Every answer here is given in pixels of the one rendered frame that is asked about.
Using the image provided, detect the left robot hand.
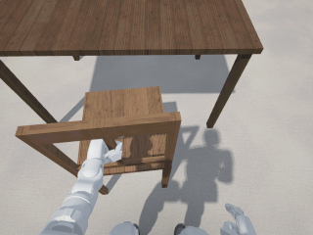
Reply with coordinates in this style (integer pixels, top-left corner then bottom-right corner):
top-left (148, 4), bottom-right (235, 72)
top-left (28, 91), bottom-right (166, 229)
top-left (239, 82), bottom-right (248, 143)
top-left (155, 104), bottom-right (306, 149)
top-left (86, 136), bottom-right (124, 165)

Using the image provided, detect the left robot forearm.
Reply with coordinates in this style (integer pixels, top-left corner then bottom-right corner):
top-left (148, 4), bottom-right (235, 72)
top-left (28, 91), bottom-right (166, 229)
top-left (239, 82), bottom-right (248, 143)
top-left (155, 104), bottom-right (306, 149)
top-left (38, 158), bottom-right (104, 235)

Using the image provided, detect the robot right foot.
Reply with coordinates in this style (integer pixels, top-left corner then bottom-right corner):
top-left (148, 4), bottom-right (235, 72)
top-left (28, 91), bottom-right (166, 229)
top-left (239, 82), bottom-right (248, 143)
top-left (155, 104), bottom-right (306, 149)
top-left (174, 224), bottom-right (185, 235)

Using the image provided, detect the left robot thigh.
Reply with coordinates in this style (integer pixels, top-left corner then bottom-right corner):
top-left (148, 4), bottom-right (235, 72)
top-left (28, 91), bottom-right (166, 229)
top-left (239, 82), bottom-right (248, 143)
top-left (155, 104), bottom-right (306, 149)
top-left (108, 222), bottom-right (139, 235)

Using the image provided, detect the table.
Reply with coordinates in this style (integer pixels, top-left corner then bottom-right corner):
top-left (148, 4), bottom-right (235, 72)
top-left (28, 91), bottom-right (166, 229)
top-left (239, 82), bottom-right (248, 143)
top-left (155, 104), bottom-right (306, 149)
top-left (0, 0), bottom-right (264, 128)

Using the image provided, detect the chair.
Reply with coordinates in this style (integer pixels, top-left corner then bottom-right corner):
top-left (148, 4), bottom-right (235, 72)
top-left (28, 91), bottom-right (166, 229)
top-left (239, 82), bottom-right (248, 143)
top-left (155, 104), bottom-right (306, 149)
top-left (15, 86), bottom-right (182, 195)

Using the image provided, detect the right robot hand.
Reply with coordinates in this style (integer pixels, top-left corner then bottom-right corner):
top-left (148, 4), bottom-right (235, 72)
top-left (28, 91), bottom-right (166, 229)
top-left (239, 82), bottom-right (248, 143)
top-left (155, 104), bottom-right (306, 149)
top-left (220, 203), bottom-right (256, 235)

